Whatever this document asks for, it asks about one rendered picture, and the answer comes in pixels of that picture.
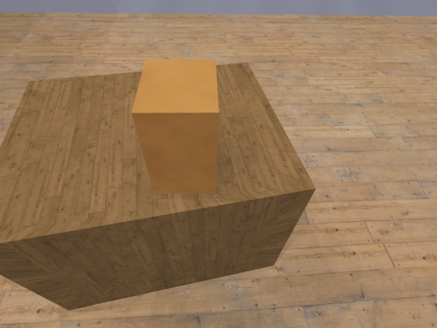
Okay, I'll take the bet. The carton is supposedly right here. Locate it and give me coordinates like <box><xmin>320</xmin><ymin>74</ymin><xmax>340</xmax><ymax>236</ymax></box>
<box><xmin>131</xmin><ymin>59</ymin><xmax>219</xmax><ymax>194</ymax></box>

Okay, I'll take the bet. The pedestal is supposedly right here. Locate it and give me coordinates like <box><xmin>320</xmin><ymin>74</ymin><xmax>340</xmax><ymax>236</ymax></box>
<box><xmin>0</xmin><ymin>62</ymin><xmax>315</xmax><ymax>310</ymax></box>

